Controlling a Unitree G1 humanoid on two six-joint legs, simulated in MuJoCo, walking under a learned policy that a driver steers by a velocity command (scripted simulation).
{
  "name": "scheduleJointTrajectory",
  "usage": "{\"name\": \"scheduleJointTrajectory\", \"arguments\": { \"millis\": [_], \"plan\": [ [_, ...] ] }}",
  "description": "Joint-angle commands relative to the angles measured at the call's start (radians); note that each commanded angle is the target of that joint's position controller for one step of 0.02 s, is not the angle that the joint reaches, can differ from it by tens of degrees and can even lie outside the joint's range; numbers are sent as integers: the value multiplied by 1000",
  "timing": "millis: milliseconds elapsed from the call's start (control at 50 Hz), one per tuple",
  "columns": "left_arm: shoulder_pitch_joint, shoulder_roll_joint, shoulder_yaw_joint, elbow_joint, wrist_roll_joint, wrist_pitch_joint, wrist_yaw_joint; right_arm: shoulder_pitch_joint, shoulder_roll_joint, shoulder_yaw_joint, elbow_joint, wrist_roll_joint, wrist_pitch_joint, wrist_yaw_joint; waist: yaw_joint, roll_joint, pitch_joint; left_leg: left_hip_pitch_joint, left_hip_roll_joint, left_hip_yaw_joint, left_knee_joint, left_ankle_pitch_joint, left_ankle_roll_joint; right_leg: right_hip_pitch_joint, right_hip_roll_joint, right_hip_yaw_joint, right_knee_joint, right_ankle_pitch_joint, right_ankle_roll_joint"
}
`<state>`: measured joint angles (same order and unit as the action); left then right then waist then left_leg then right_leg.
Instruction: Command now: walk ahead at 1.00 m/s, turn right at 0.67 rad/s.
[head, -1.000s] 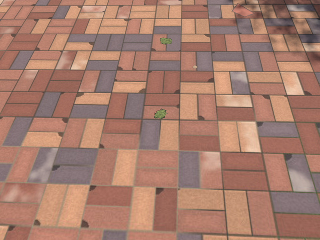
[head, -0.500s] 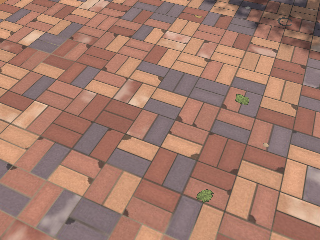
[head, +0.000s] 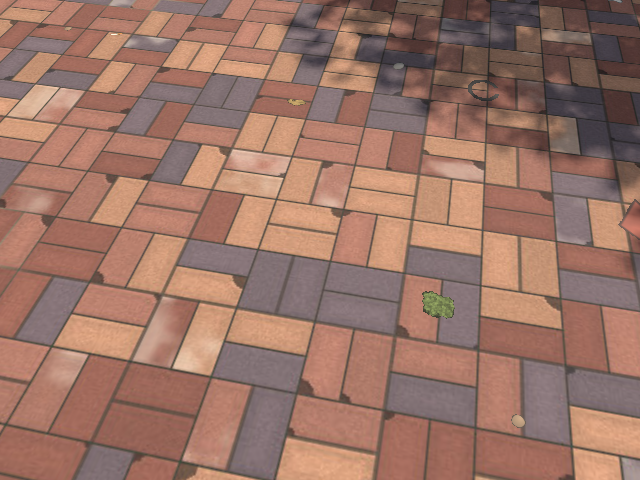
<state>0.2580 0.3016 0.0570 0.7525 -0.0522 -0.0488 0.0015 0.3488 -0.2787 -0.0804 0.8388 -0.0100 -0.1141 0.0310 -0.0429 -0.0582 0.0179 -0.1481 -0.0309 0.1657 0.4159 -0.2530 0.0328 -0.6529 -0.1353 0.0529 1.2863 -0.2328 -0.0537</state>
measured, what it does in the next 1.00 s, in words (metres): walks ahead, turning right: right foot, then left foot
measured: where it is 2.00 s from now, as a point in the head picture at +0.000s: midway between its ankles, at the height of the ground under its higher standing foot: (353, 471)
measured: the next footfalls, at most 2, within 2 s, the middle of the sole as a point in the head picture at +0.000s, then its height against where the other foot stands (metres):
right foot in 0.26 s outside the picture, level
left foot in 0.70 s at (326, 408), level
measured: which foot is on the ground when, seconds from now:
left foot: down 0.00-0.26, up 0.28-0.68, down 0.70-1.00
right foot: up 0.00-0.24, down 0.26-0.70, up 0.72-1.00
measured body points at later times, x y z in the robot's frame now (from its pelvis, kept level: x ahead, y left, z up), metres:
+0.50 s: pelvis +0.37 -0.05 -0.01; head +0.42 -0.07 +0.44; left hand +0.58 +0.17 -0.11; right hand +0.50 -0.37 -0.06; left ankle +0.53 +0.11 -0.66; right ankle +0.42 -0.10 -0.74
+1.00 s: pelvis +0.51 -0.04 -0.01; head +0.54 -0.06 +0.44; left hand +0.79 +0.07 -0.11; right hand +0.47 -0.33 -0.11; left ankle +0.65 +0.01 -0.74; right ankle +0.42 -0.14 -0.73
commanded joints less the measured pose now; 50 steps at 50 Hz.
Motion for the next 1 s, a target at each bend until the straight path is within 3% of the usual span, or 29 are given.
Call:
{"name": "scheduleJointTrajectory", "arguments": {
  "millis": [20,60,140,180,200,220,240,260,280,300,320,340,360,400,440,480,520,620,680,700,720,740,760,780,820,860,900,960,1000],
  "plan": [
    [46,-16,-3,-56,11,26,-6,-157,-43,-2,-72,-5,-28,-5,84,111,99,-109,258,-117,-287,174,98,-84,-74,64,-40,133,10],
    [-12,-8,-4,-79,19,19,-15,-152,-64,-3,-71,-15,-29,-19,78,86,123,-107,223,-22,-305,228,93,-90,-48,17,-164,279,14],
    [-166,7,-9,-130,19,-3,-60,-66,-140,-12,-54,-4,-19,-41,20,14,160,69,230,86,-299,406,37,-86,2,-106,-443,432,-35],
    [-186,41,4,-153,21,-13,-84,-58,-195,-20,-60,-5,4,-56,35,46,130,170,230,122,-185,858,-4,7,88,-216,-546,413,-59],
    [-138,64,16,-149,20,-12,-88,-52,-228,-27,-67,0,22,-68,65,84,83,217,236,124,-69,1129,-14,82,149,-268,-553,364,-63],
    [-14,96,34,-130,17,-4,-88,-71,-259,-35,-81,10,38,-75,133,134,13,217,256,114,100,1328,-13,220,194,-283,-544,303,-76],
    [196,168,68,-88,18,11,-79,-117,-271,-38,-101,19,45,-70,239,166,-88,138,266,86,337,1370,-5,471,216,-245,-532,271,-109],
    [342,225,101,-48,19,28,-50,-144,-226,-30,-107,41,34,-51,305,95,-140,-23,200,76,645,1032,-34,735,198,-145,-649,377,-144],
    [266,283,105,-59,35,36,-29,-109,-22,20,-159,10,0,-23,167,-346,-78,-380,-64,26,1138,-302,-94,904,70,137,-655,825,-251],
    [184,291,82,-136,101,3,-37,67,-40,43,-197,24,-34,-15,63,-270,-405,-548,-109,-275,1364,-393,-89,1084,-169,697,-796,618,-469],
    [153,246,87,-185,85,-5,-47,-63,-151,26,-215,27,-47,-16,135,-41,-446,-522,-60,-358,1283,-309,-46,1016,-158,758,-919,373,-422],
    [99,220,80,-183,58,-18,-51,-157,-142,23,-255,35,-44,-24,86,89,-240,-572,-31,-337,1150,-269,-31,836,-119,694,-969,266,-377],
    [32,172,66,-194,39,-26,-50,-173,-136,23,-246,18,-28,-37,36,194,-163,-545,17,-333,1065,-232,-38,687,-91,628,-974,269,-340],
    [-48,169,67,-223,54,-23,-36,-153,-159,9,-237,4,15,-42,-16,169,-90,-422,54,-331,946,-207,-68,434,-26,487,-989,466,-309],
    [-58,160,65,-216,47,-10,-16,-184,-128,12,-244,-9,36,-50,-15,154,-70,-377,61,-304,780,-186,-103,318,36,358,-962,651,-280],
    [-43,174,71,-204,42,15,13,-230,-77,28,-262,-15,46,-56,-3,117,-111,-350,19,-274,598,-83,-134,295,102,290,-915,737,-246],
    [-51,162,68,-206,36,49,36,-229,-73,32,-244,-4,55,-55,14,55,-188,-307,-3,-254,461,82,-151,325,133,236,-865,680,-190],
    [-21,105,43,-200,48,72,41,-327,-95,26,-254,2,55,-44,92,-65,-165,-300,5,-271,269,185,-128,387,97,318,-804,380,-143],
    [-65,82,30,-207,48,66,32,-295,-113,8,-249,-6,29,-35,59,-94,-126,-222,19,-265,66,250,-62,427,88,372,-714,302,-109],
    [-51,55,21,-204,53,60,28,-275,-127,3,-247,-17,19,-35,55,-61,-128,-121,78,-302,5,427,-24,392,128,345,-651,210,-71],
    [32,6,6,-200,72,53,25,-285,-167,1,-264,-37,18,-38,112,113,-157,0,246,-469,15,781,60,309,236,240,-475,-137,-15],
    [82,48,11,-200,54,52,24,-227,-159,1,-238,-59,29,-40,118,334,-171,81,418,-715,-27,900,247,164,301,154,-323,-445,60],
    [74,126,28,-187,55,57,23,-200,-128,4,-235,-27,36,-38,88,294,-211,102,441,-812,-31,717,291,123,239,154,-186,-461,104],
    [-2,159,40,-182,51,72,23,-182,-113,8,-234,-8,46,-38,48,197,-201,97,384,-731,-19,572,255,100,223,145,-103,-412,122],
    [-57,132,37,-176,48,100,28,-205,-123,11,-237,1,68,-41,43,120,-151,20,315,-617,-38,380,194,92,204,128,-57,-335,139],
    [-52,65,15,-169,44,104,20,-257,-114,16,-237,-4,89,-43,71,153,-111,-92,215,-471,-77,271,139,190,179,50,-228,-286,136],
    [-58,16,-2,-158,47,95,16,-245,-103,14,-226,-3,107,-43,52,222,-122,-97,167,-402,-90,235,135,280,168,-12,-424,-275,137],
    [-48,33,4,-132,43,86,10,-192,-112,11,-205,3,117,-45,33,257,-146,-51,200,-434,-75,147,159,366,153,-19,-660,-137,109],
    [-16,36,7,-107,53,84,4,-164,-99,16,-192,13,117,-46,51,234,-130,-116,183,-419,-68,35,113,474,165,-38,-845,1,61]
  ]
}}
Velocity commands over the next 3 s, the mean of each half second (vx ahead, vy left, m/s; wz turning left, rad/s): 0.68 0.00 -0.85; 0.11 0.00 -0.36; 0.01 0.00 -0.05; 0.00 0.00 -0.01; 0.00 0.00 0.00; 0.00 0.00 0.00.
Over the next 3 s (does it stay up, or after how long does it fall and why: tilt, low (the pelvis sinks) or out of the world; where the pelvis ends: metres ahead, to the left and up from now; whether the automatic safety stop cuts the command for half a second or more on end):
stays up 0.53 -0.08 0.00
